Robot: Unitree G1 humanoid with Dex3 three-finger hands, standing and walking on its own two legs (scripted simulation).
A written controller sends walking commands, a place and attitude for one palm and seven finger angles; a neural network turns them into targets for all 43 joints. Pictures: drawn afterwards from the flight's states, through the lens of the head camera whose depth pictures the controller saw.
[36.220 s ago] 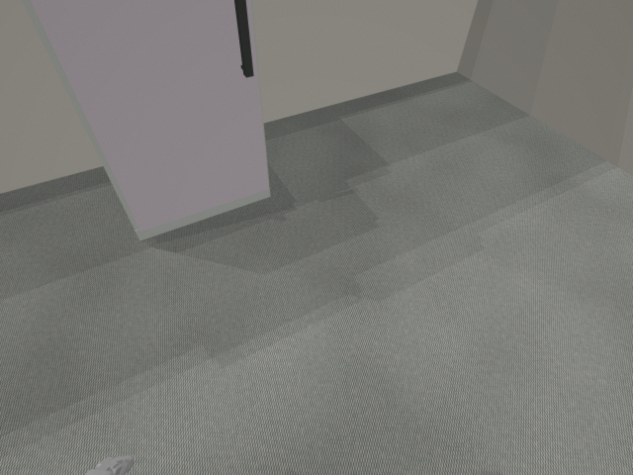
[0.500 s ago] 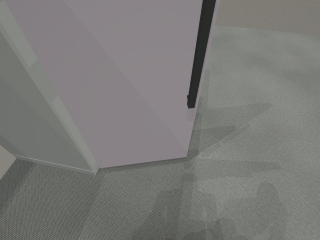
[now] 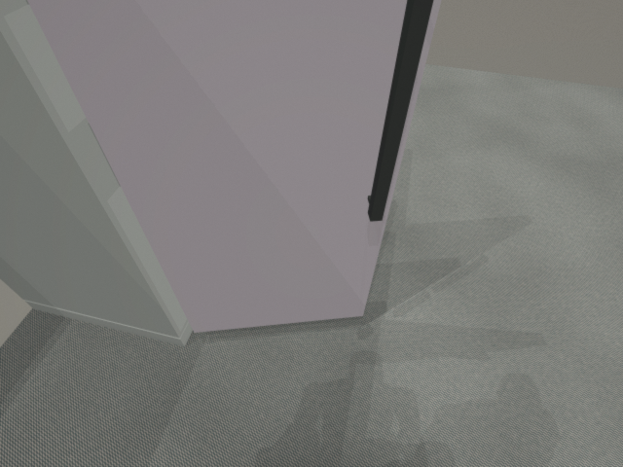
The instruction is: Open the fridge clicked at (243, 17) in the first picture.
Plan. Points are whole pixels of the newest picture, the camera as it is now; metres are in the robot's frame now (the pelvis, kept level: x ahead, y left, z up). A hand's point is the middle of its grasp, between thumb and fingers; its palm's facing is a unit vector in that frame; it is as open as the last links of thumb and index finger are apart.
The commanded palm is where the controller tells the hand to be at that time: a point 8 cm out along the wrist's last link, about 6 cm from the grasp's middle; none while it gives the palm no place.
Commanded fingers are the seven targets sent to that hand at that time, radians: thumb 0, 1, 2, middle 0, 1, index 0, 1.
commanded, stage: let the arm hang, fingers relaxed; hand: right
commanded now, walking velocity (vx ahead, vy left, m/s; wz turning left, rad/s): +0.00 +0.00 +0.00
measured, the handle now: (390, 120) +0.65 -0.09 +0.10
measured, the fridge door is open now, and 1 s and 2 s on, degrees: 70 70 70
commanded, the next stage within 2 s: look to check the result in 0.06 s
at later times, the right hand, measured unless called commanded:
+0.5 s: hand out of the picture +0.02 -0.16 -0.18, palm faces +0.01 +0.98 -0.17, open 7.4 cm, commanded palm none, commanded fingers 0.00 -0.90 -0.90 0.20 0.30 0.20 0.30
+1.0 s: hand out of the picture +0.03 -0.16 -0.18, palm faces +0.01 +0.98 -0.17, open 7.4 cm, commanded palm none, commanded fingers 0.00 -0.90 -0.90 0.20 0.30 0.20 0.30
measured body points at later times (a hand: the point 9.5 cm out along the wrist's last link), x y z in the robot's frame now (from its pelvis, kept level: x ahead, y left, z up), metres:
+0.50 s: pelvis +0.02 +0.01 +0.00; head +0.04 +0.00 +0.45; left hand +0.02 +0.23 -0.16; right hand +0.02 -0.21 -0.16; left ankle +0.01 +0.11 -0.74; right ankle +0.04 -0.10 -0.74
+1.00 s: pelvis +0.03 +0.01 +0.00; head +0.04 +0.01 +0.45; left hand +0.02 +0.23 -0.16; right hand +0.03 -0.21 -0.16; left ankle +0.01 +0.11 -0.74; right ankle +0.04 -0.10 -0.74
